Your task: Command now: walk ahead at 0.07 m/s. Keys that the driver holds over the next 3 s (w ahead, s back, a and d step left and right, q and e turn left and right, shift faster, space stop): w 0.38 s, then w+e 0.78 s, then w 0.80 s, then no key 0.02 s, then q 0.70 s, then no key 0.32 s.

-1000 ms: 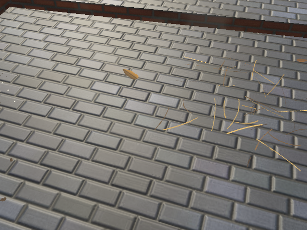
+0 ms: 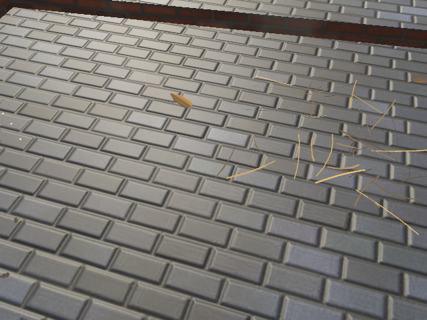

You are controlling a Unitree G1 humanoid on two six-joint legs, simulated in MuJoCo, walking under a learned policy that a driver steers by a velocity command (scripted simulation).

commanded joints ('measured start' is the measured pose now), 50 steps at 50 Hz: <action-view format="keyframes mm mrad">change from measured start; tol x32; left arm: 1 94 77 13 -2 1 1 1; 29 -269 74 46 -258 4 -17 -75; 35 302 243 126 -85 32 -24 -60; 50 89 229 101 -196 13 -85 -40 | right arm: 1 99 -59 -8 2 -4 0 0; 16 446 -214 -88 -26 -12 -60 36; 50 -388 -164 -90 -427 -37 -65 93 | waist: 1 3 -20 59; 16 -151 308 89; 36 187 -254 -93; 50 86 -44 51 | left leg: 1 -46 60 -56 -51 0 37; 9 -359 41 55 393 -233 65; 13 46 -25 127 100 -91 76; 17 153 397 -615 -315 -607 198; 33 32 221 213 164 1158 66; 35 -145 155 205 725 842 65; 36 -499 -22 173 1103 -229 33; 37 -676 -13 -5 1183 -285 30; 50 -376 54 28 223 507 4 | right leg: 1 -42 -103 113 -101 -48 -26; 5 -64 -221 338 -210 -617 -144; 12 -225 -249 281 -190 -385 -157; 18 -652 -84 18 713 -139 -74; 34 91 54 -122 342 72 -191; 37 448 -342 602 11 351 -449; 43 -209 -214 352 -184 176 -314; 50 -92 -78 274 -57 45 -207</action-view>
